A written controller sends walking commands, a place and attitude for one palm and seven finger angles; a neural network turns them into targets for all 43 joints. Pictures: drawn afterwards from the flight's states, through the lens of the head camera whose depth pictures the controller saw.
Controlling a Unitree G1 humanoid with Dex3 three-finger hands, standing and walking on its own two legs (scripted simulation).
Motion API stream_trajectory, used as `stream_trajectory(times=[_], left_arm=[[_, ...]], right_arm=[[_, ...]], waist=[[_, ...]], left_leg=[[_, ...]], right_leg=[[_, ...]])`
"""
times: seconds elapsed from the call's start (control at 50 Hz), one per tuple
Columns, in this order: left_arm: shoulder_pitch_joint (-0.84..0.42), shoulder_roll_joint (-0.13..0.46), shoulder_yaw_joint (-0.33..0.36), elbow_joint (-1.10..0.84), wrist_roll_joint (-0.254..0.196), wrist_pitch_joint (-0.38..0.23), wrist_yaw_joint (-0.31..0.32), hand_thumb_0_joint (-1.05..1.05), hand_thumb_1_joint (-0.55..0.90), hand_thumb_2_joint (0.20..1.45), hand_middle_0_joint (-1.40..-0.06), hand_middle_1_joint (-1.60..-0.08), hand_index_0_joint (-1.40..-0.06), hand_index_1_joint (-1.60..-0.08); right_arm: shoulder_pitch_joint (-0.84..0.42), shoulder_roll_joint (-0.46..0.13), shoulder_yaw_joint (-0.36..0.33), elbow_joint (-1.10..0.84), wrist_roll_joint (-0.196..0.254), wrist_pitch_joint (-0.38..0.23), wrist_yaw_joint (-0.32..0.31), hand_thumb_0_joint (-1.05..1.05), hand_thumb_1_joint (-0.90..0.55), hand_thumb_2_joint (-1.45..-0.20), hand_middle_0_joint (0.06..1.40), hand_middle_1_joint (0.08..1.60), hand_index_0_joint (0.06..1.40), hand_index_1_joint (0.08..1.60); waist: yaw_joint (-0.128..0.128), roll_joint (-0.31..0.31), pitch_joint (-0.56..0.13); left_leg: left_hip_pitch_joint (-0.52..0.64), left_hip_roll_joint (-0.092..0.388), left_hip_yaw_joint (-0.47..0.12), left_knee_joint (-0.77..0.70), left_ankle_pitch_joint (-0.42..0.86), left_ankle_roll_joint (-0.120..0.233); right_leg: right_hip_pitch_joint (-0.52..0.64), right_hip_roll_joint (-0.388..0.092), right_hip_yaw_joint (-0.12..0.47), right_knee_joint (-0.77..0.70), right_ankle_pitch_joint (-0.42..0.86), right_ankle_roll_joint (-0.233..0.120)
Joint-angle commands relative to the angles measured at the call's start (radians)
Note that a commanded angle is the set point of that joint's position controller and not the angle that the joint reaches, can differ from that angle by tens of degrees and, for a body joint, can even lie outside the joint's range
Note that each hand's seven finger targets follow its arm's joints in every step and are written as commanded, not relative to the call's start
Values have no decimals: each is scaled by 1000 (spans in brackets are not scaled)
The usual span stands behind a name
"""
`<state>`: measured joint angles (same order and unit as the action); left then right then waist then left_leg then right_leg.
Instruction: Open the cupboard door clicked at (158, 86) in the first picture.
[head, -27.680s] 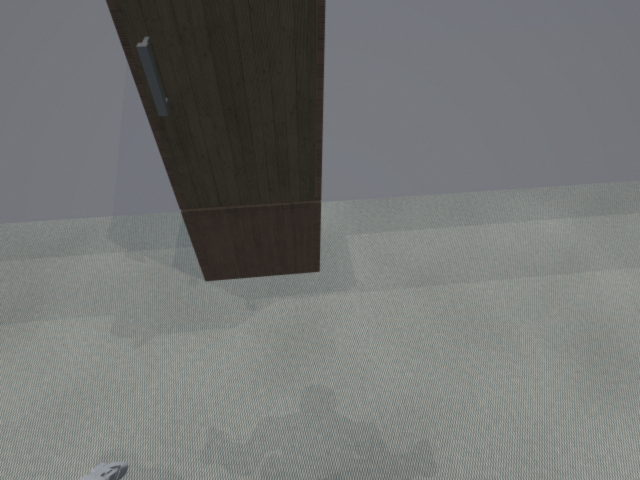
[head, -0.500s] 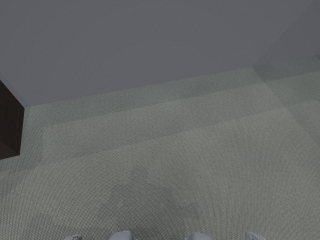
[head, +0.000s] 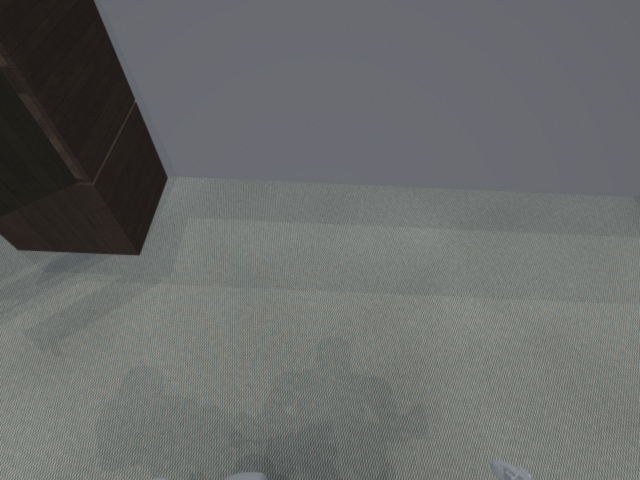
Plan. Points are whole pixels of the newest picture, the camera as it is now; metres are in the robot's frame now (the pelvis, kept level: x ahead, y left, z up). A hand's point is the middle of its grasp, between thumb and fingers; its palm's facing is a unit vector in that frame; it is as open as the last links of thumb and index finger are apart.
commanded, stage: turn to face it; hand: left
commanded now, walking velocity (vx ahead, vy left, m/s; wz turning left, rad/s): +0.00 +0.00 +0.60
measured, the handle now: out of the picture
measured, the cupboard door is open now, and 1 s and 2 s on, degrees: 41 41 41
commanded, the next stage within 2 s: take the last steps up to it in 1.02 s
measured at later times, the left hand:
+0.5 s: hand out of the picture +0.02 +0.19 -0.15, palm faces +0.32 -0.92 -0.25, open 7.4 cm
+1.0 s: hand out of the picture -0.03 +0.17 -0.15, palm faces +0.56 -0.78 -0.28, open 7.4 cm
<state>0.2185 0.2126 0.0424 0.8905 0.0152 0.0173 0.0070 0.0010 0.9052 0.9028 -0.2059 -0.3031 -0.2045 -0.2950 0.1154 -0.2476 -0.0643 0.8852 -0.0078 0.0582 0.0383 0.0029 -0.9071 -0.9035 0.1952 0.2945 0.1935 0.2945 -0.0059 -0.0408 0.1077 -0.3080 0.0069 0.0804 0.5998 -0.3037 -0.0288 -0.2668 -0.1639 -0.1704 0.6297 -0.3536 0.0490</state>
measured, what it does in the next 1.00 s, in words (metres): steps on the spot, turning left: left foot, then right foot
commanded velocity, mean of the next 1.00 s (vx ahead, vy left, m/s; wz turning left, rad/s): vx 0.00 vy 0.00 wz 0.48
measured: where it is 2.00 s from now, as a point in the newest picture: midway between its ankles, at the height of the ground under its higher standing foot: outside the picture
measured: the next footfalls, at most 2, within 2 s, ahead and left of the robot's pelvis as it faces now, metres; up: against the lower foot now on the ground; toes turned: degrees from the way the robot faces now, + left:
left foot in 0.02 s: +0.04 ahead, +0.12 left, +0.00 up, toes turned +4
right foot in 0.30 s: +0.07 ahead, -0.15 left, +0.00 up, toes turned +8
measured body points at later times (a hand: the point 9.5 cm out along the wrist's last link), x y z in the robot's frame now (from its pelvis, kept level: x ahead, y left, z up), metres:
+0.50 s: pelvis +0.00 -0.03 +0.01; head +0.05 -0.01 +0.46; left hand +0.01 +0.24 -0.13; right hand +0.17 -0.25 -0.13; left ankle -0.04 +0.09 -0.68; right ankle +0.03 -0.16 -0.73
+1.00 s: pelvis +0.02 -0.04 +0.00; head +0.06 -0.03 +0.45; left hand -0.06 +0.22 -0.13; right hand +0.22 -0.21 -0.15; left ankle -0.06 +0.06 -0.68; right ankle +0.08 -0.15 -0.73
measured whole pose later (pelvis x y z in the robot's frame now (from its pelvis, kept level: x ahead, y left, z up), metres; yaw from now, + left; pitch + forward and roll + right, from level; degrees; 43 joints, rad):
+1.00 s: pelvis +0.02 -0.04 +0.00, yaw +34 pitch +0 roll +0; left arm 0.19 0.21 0.05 0.92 0.02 0.02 0.02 0.00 0.91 0.90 -0.20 -0.30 -0.20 -0.29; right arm 0.16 -0.24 -0.07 0.95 -0.01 0.08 0.01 0.00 -0.90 -0.90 0.20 0.29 0.20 0.29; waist 0.00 0.03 0.09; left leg -0.45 -0.03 -0.04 0.98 -0.48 -0.02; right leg -0.25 -0.06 -0.08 0.58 -0.32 0.01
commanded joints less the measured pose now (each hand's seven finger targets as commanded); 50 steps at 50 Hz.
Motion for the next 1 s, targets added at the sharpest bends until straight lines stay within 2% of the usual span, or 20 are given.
stream_trajectory(times=[0.0, 0.08, 0.22, 0.24, 0.26, 0.28, 0.32, 0.36, 0.44, 0.5, 0.52, 0.54, 0.56, 0.58, 0.68, 0.82, 0.84, 0.88, 0.9, 0.98], left_arm=[[-91, 134, 37, -149, 1, 4, 12, 0, 900, 900, -200, -300, -200, -300], [-92, 125, 47, -94, -6, 13, 8, 0, 900, 900, -200, -300, -200, -300], [33, 122, 51, -58, -9, 2, 6, 0, 900, 900, -200, -300, -200, -300], [74, 172, 64, -55, -1, -6, 14, 0, 900, 900, -200, -300, -200, -300], [76, 261, 82, -59, 14, -13, 21, 0, 900, 900, -200, -300, -200, -300], [48, 279, 72, -77, 8, -7, 21, 0, 900, 900, -200, -300, -200, -300], [-39, 196, 62, -96, 8, -12, 30, 0, 900, 900, -200, -300, -200, -300], [-65, 169, 51, -101, 11, -17, 27, 0, 900, 900, -200, -300, -200, -300], [27, 219, 67, -63, 14, -22, 23, 0, 900, 900, -200, -300, -200, -300], [32, 230, 71, -45, 5, -19, 15, 0, 900, 900, -200, -300, -200, -300], [15, 221, 71, -56, -4, -15, 12, 0, 900, 900, -200, -300, -200, -300], [17, 160, 65, -88, -11, -7, 6, 0, 900, 900, -200, -300, -200, -300], [-54, 118, 38, -131, -7, -1, 8, 0, 900, 900, -200, -300, -200, -300], [-107, 136, 41, -139, 2, 9, 12, 0, 900, 900, -200, -300, -200, -300], [-72, 108, 43, -62, -5, 20, 2, 0, 900, 900, -200, -300, -200, -300], [24, 101, 41, -25, -7, 4, 4, 0, 900, 900, -200, -300, -200, -300], [58, 120, 46, -17, -6, -6, 9, 0, 900, 900, -200, -300, -200, -300], [70, 254, 69, -18, 13, -18, 19, 0, 900, 900, -200, -300, -200, -300], [56, 255, 67, -35, 12, -16, 21, 0, 900, 900, -200, -300, -200, -300], [-9, 157, 45, -33, 11, -26, 24, 0, 900, 900, -200, -300, -200, -300]], right_arm=[[216, -274, -67, -25, -19, -28, -28, 0, -900, -900, 200, 300, 200, 300], [80, -193, -46, -48, -21, -43, -56, 0, -900, -900, 200, 300, 200, 300], [-20, -189, -53, -67, -16, -23, -48, 0, -900, -900, 200, 300, 200, 300], [-33, -147, -49, -81, -7, -20, -43, 0, -900, -900, 200, 300, 200, 300], [-22, -80, -40, -101, -1, -19, -35, 0, -900, -900, 200, 300, 200, 300], [-36, -104, -43, -107, -9, -17, -25, 0, -900, -900, 200, 300, 200, 300], [-32, -100, -47, -76, -12, -4, -20, 0, -900, -900, 200, 300, 200, 300], [-19, -65, -35, -65, -8, -1, -11, 0, -900, -900, 200, 300, 200, 300], [-62, -23, -14, -73, 1, -13, -3, 0, -900, -900, 200, 300, 200, 300], [6, -48, -16, -55, -1, -24, -6, 0, -900, -900, 200, 300, 200, 300], [66, -88, -25, -44, -3, -30, -9, 0, -900, -900, 200, 300, 200, 300], [126, -197, -51, -40, -15, -40, -16, 0, -900, -900, 200, 300, 200, 300], [194, -270, -67, -26, -18, -33, -27, 0, -900, -900, 200, 300, 200, 300], [221, -265, -66, -13, -22, -34, -39, 0, -900, -900, 200, 300, 200, 300], [63, -178, -36, -38, -22, -43, -59, 0, -900, -900, 200, 300, 200, 300], [24, -161, -38, -30, -19, -28, -52, 0, -900, -900, 200, 300, 200, 300], [16, -145, -33, -33, -11, -27, -50, 0, -900, -900, 200, 300, 200, 300], [18, -53, -19, -66, 0, -26, -39, 0, -900, -900, 200, 300, 200, 300], [13, -75, -25, -69, -3, -18, -33, 0, -900, -900, 200, 300, 200, 300], [6, -44, -17, -18, -4, -9, -29, 0, -900, -900, 200, 300, 200, 300]], waist=[[-103, 262, -206], [-28, 235, -169], [40, 169, -164], [65, 35, -157], [70, -259, -132], [68, -256, -112], [16, -227, -76], [-2, -214, -86], [47, -161, -132], [14, -151, -168], [-25, -71, -197], [-54, 224, -239], [-92, 350, -216], [-103, 219, -218], [-15, 205, -145], [21, 200, -151], [40, 141, -158], [48, -252, -126], [55, -187, -119], [10, -203, -88]], left_leg=[[310, 431, -505, -206, 618, 273], [181, 250, -365, -196, 564, 201], [-66, 154, -365, -149, 236, 129], [-184, 75, -310, -32, 76, 76], [-335, -74, -129, 202, -208, -8], [-279, -41, -128, 444, -301, -2], [-272, 15, -129, 616, -220, -7], [-219, 23, -78, 510, -195, -26], [-127, -7, 14, 199, -189, -28], [27, -22, 33, -58, -15, -13], [159, 13, -8, -160, 126, 9], [320, 254, -336, -204, 411, 116], [335, 420, -516, -230, 694, 259], [304, 410, -507, -219, 590, 279], [125, 232, -320, -236, 422, 187], [-9, 173, -340, -190, 267, 146], [-53, 134, -317, -128, 224, 110], [-236, -76, -94, 244, -242, -2], [-184, -40, -125, 414, -299, 9], [-191, 0, -91, 461, -203, -11]], right_leg=[[-330, 35, 105, 472, -317, 46], [-276, 57, 173, 478, -142, 40], [120, 145, 118, -72, 34, 13], [229, 42, 226, -266, 12, -14], [262, -230, 519, -398, -26, -129], [103, -327, 532, -432, -34, -207], [43, -231, 402, -362, 115, -196], [60, -172, 217, -303, 337, -166], [181, -187, 153, -208, 558, -154], [159, -168, 85, -82, 559, -86], [69, -157, 47, 19, 489, -42], [-173, -36, -15, 237, 114, 35], [-321, 38, 49, 409, -341, 56], [-342, 40, 128, 507, -294, 40], [-225, 66, 156, 413, -114, 33], [76, 149, 106, -34, 20, 8], [166, 124, 132, -179, 99, 0], [190, -265, 521, -389, 138, -176], [63, -308, 503, -396, 88, -234], [99, -149, 257, -296, 453, -184]])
